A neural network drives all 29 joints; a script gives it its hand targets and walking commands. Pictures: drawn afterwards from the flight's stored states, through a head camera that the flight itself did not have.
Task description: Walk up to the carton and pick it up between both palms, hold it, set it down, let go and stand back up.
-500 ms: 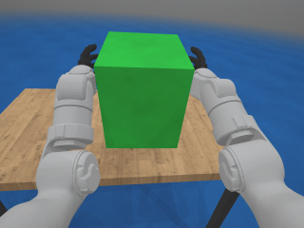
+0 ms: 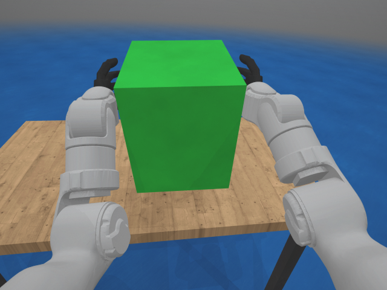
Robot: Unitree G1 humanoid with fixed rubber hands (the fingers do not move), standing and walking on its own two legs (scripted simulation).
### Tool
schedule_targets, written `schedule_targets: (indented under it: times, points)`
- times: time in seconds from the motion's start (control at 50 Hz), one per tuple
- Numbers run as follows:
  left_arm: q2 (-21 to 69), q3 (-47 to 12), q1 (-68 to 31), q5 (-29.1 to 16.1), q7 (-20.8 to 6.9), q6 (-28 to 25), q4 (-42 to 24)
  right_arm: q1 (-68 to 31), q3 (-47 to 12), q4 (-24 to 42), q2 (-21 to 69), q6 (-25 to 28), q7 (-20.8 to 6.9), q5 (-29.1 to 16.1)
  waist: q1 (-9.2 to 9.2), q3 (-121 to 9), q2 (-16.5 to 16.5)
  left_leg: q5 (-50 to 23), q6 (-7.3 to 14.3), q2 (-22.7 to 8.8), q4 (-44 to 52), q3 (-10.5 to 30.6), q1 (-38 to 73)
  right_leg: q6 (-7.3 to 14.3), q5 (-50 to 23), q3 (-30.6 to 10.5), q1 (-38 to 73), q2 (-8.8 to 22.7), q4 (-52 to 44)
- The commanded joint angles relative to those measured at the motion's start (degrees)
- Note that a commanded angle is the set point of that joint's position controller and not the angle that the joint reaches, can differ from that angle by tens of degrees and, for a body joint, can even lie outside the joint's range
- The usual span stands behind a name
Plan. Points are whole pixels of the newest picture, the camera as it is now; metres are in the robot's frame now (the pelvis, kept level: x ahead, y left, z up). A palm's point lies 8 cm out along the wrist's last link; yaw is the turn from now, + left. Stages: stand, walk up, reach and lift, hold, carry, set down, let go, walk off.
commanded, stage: hold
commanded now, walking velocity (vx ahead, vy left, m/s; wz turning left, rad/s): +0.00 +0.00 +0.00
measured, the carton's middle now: (180, 114) +0.38 -0.01 +0.27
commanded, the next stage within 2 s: none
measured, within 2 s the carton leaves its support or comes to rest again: neither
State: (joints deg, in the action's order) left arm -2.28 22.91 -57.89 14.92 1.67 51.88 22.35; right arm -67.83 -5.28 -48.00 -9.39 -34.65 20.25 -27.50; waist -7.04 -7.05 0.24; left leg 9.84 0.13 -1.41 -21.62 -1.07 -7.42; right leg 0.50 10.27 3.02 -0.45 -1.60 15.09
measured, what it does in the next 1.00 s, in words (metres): stands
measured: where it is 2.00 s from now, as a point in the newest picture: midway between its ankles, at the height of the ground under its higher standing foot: outside the picture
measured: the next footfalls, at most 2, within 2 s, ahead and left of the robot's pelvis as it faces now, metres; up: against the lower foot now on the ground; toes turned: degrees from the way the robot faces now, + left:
none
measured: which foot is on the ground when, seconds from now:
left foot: down 0.00-1.00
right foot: down 0.00-1.00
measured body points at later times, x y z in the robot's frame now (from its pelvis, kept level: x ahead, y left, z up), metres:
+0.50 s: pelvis -0.01 -0.01 +0.00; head -0.10 +0.01 +0.44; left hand +0.38 +0.14 +0.32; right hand +0.37 -0.14 +0.33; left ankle +0.03 +0.11 -0.75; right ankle -0.02 -0.11 -0.75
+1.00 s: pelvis +0.00 -0.01 +0.00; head -0.08 +0.01 +0.44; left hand +0.40 +0.13 +0.31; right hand +0.39 -0.14 +0.32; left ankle +0.03 +0.11 -0.75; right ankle -0.02 -0.11 -0.75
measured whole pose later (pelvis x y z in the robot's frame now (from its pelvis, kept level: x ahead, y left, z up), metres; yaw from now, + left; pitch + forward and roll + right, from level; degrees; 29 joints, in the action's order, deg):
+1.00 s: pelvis +0.00 -0.01 +0.00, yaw +1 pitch -3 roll -1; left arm -4.4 22.6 -61.0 13.9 1.3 50.0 28.7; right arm -70.2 -3.4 -52.1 -8.8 -34.5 20.6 -26.8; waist -6.5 -8.4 0.4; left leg 9.4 -0.7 -2.0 -22.2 0.1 -9.6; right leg 1.4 10.2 3.9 -2.3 -2.4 15.6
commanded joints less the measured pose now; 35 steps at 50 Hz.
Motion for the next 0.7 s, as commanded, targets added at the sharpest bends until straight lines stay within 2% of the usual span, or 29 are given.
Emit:
schedule_targets:
  times: [0.0, 0.02, 0.04, 0.06, 0.08, 0.12, 0.14, 0.16, 0.18, 0.2, 0.22, 0.24, 0.26, 0.28, 0.34, 0.36, 0.4, 0.42, 0.48, 0.5, 0.52, 0.54, 0.56, 0.58, 0.6, 0.62, 0.64, 0.66, 0.68]
  points:
    - [32.02, -21.54, -41.6, -8.31, -7.91, -3.66, -6.08, -41.85, -9.41, 22.34, 37.63, -0.32, -5.93, -8.81, 0.13, -22.07, -2.77, -19.37, -3.08, 3.1, -0.5, 3.93, 12.5, -4.97, -22.61, -3.35, 0.5, -2.53, -0.31]
    - [31.47, -19.78, -43.21, -6.72, -8.37, -3.24, -4.19, -41.34, -8.6, 18.4, 38.16, -0.61, -6.05, -7.41, -0.06, -16.39, -1.44, -14.94, -2.94, 3.05, 0.18, 3.32, 12.03, -4.91, -16.63, -2.42, -1.88, -2.64, -0.86]
    - [32.88, -22.22, -44.31, -9.79, -7.72, -4.48, -12.04, -42.65, -8.13, 25.31, 38.03, 1.07, -6.46, -8.78, 0.37, -23.29, -2.82, -18.45, -3.03, 2.69, -0.09, 3.83, 13.25, -4.35, -18.36, -1.87, -0.72, -2.94, 0.03]
    - [31.1, -20.95, -45.39, -7.9, -8.53, -3.3, -2.47, -41.27, -6.72, 16.54, 37.41, -0.66, -6.35, -6.66, -1.6, -13.62, -3.99, -13.0, -3.16, 2.7, 1.15, 3.61, 10.87, -4.5, -11.64, -2.62, -4.88, -2.19, -1.76]
    - [33.7, -23.82, -49.33, -8.97, -8.65, -4.03, -7.98, -44.03, -5.14, 19.31, 39.04, 0.2, -6.7, -5.5, -1.93, -20.03, -4.74, -11.53, -3.04, 2.69, 1.12, 3.67, 12.29, -3.8, -10.29, -2.37, -4.31, -2.24, -0.97]
    - [33.65, -23.36, -50.7, -9.69, -7.84, -4.71, -4.94, -46.33, -5.89, 16.91, 39.95, 0.24, -7.57, -6.12, -0.69, -20.64, -4.13, -9.23, -3.18, 2.24, 1.24, 3.49, 9.93, -3.41, -8.11, -1.69, -4.72, -2.21, -0.76]
    - [33.71, -24.09, -50.08, -10.59, -7.55, -4.68, -3.21, -45.86, -5.12, 15.53, 40.26, 0.28, -7.82, -5.68, -1.45, -21.32, -4.34, -7.95, -2.89, 2.76, 1.59, 4.31, 9.06, -3.43, -8.36, -2.79, -4.73, -1.55, -1.29]
    - [35.2, -24.38, -50.06, -11.19, -7.14, -5.3, -5.2, -46.89, -4.57, 17.44, 39.19, 1.01, -7.96, -5.4, -0.96, -23.25, -5.22, -9.01, -2.85, 2.42, 1.04, 3.75, 10.76, -3.44, -8.37, -2.24, -5.38, -1.99, -0.96]
    - [34.39, -25.12, -49.69, -11.58, -6.18, -5.86, -8.77, -45.49, -6.39, 19.21, 38.64, 1.38, -8.01, -7.22, -0.88, -29.27, -5.93, -15.82, -3.7, 2.21, -0.55, 3.63, 14.5, -3.64, -14.13, -1.99, -3.25, -2.32, 0.15]
    - [33.36, -23.14, -46.15, -10.08, -6.24, -4.76, -2.99, -44.12, -7.38, 17.58, 38.74, 0.26, -7.65, -7.26, -0.13, -26.38, -4.35, -17.02, -3.07, 2.26, -1.08, 3.87, 13.95, -3.43, -15.85, -2.46, -2.94, -2.36, -0.1]
    - [31.76, -20.44, -45.44, -8.06, -6.79, -3.9, 0.64, -44.48, -6.03, 15.37, 37.21, -0.68, -7.11, -6.08, -0.35, -21.81, -1.21, -12.52, -2.29, 2.73, 0.11, 3.68, 11.5, -4.37, -12.3, -2.56, -3.71, -2.37, -1.56]
    - [31.07, -18.62, -46.51, -8.01, -7.02, -4.31, 1.84, -47.09, -6.87, 14.41, 38.33, -0.56, -7.27, -6.27, 2.06, -20.83, 0.32, -8.57, -1.32, 2.67, 0.93, 3.09, 10.35, -4.22, -9.3, -2.33, -4.06, -2.32, -1.4]
    - [30.71, -16.82, -45.73, -7.42, -7.69, -4.55, 3.68, -44.54, -5.03, 11.6, 39.35, -0.79, -7.11, -4.8, 1.77, -16.58, -0.03, -4.47, -0.48, 3.1, 1.96, 3.3, 7.33, -4.09, -7.41, -2.93, -4.29, -1.63, -1.67]
    - [31.9, -17.99, -46.9, -8.82, -7.16, -5.81, -2.6, -47.19, -6.72, 18.55, 40.4, 0.93, -7.36, -7.07, 3.49, -21.98, -0.57, -8.57, -0.49, 2.58, 1.33, 3.05, 8.19, -4.21, -10.85, -2.54, -2.23, -1.9, -0.47]
    - [31.91, -18.57, -48.06, -8.92, -7.15, -5.34, 0.64, -47.34, -7.07, 16.88, 40.45, 0.05, -7.21, -7.89, 2.82, -22.44, -1.15, -11.14, -1.99, 2.34, 0.3, 2.86, 9.15, -4.55, -12.7, -2.52, -3.47, -2.25, -0.45]
    - [31.66, -18.62, -50.27, -8.95, -7.85, -4.81, 2.99, -44.45, -4.58, 10.4, 39.84, -1.03, -6.91, -5.29, 0.16, -18.25, -2.11, -7.59, -1.93, 2.76, 1.18, 2.47, 8.6, -3.94, -8.51, -3.57, -5.2, -1.76, -1.68]
    - [32.23, -19.11, -47.46, -8.16, -8.17, -4.12, 4.51, -41.92, -2.75, 9.01, 36.67, -0.91, -6.65, -4.8, -0.71, -15.95, -3.87, -7.88, -2.76, 2.53, 1.94, 2.75, 8.01, -3.82, -8.27, -2.61, -5.31, -1.65, -2.21]
    - [32.73, -19.93, -46.7, -9.21, -7.87, -4.75, 0.65, -44.88, -3.33, 12.68, 36.66, -0.06, -6.71, -6.29, -0.9, -19.57, -3.96, -10.39, -2.76, 2.48, 0.8, 3.01, 9.62, -3.48, -10.81, -2.63, -3.06, -2.04, -1.43]
    - [33.07, -19.39, -49.18, -9.72, -7.8, -5.33, 2.0, -48.51, -4.63, 15.61, 37.99, 0.61, -6.48, -6.97, -0.25, -20.72, -2.13, -9.16, -2.65, 2.87, 0.8, 3.71, 8.13, -3.73, -9.92, -2.35, -2.64, -2.24, -1.45]
    - [31.83, -16.3, -50.48, -8.04, -8.35, -4.42, 9.92, -49.18, -1.91, 9.22, 38.43, -0.88, -6.36, -4.87, -0.43, -12.49, -1.01, -0.9, -1.59, 2.93, 2.12, 3.05, 4.55, -4.36, -3.11, -3.27, -5.68, -1.09, -3.2]
    - [30.99, -14.83, -50.98, -7.07, -8.94, -5.03, 9.26, -47.83, -0.48, 6.37, 39.0, -0.75, -6.87, -3.28, 0.14, -10.5, -2.26, 3.25, -0.56, 3.05, 4.14, 2.53, 3.31, -3.56, 1.36, -4.01, -7.23, -0.66, -3.52]
    - [31.4, -16.44, -51.75, -9.23, -8.25, -6.82, 5.32, -50.72, 0.08, 10.13, 39.29, 1.43, -7.72, -4.28, 1.68, -15.05, -3.58, 1.47, -1.14, 2.53, 3.72, 2.99, 3.05, -2.87, 0.02, -3.62, -6.56, -0.56, -2.08]
    - [33.86, -20.84, -53.29, -11.36, -7.31, -7.56, 0.01, -50.55, -1.4, 13.4, 37.9, 2.73, -8.17, -5.87, 0.43, -22.66, -5.96, -5.31, -2.59, 2.06, 2.27, 3.73, 6.69, -2.49, -5.29, -2.32, -4.42, -1.05, -1.04]
    - [34.8, -22.74, -52.51, -11.3, -6.73, -7.71, -0.69, -51.39, -4.16, 15.44, 38.67, 2.63, -8.36, -7.06, 0.31, -27.6, -5.63, -10.39, -3.41, 1.33, 0.33, 4.1, 10.67, -2.79, -8.79, -1.5, -4.28, -2.7, -0.15]
    - [33.63, -21.43, -51.18, -10.54, -6.37, -6.95, 3.06, -51.64, -4.49, 14.55, 38.67, 1.71, -8.28, -7.71, 1.39, -26.03, -5.38, -10.98, -3.67, 1.51, -0.42, 4.0, 9.89, -3.19, -9.35, -2.4, -4.92, -2.72, -1.04]
    - [31.61, -18.56, -50.51, -9.6, -6.47, -6.24, 7.44, -50.69, -2.27, 9.93, 38.09, 0.37, -8.18, -6.23, 0.8, -20.1, -3.26, -7.49, -2.71, 1.9, 0.09, 3.45, 8.4, -3.62, -5.75, -2.77, -6.25, -2.04, -1.13]
    - [31.93, -17.73, -50.52, -9.81, -6.77, -6.33, 5.58, -47.64, -2.42, 7.62, 37.79, 0.13, -8.16, -5.63, 0.51, -18.82, -3.05, -5.96, -2.29, 2.2, 1.24, 3.16, 7.89, -3.09, -5.18, -2.68, -5.7, -2.18, -2.11]
    - [31.2, -16.73, -48.69, -9.05, -6.79, -5.77, 8.98, -45.42, -1.87, 5.88, 36.41, -0.05, -8.01, -5.27, 0.12, -16.8, -3.15, -4.58, -1.64, 2.17, 2.24, 3.51, 6.06, -3.17, -4.05, -3.45, -5.91, -1.8, -2.72]
    - [31.64, -17.43, -49.92, -9.49, -7.01, -6.7, 5.11, -45.9, -2.57, 7.07, 37.75, 0.54, -8.07, -6.09, 0.76, -19.52, -0.88, -6.16, -2.0, 1.89, 1.95, 3.95, 6.93, -3.2, -6.83, -2.43, -3.71, -2.27, -2.27]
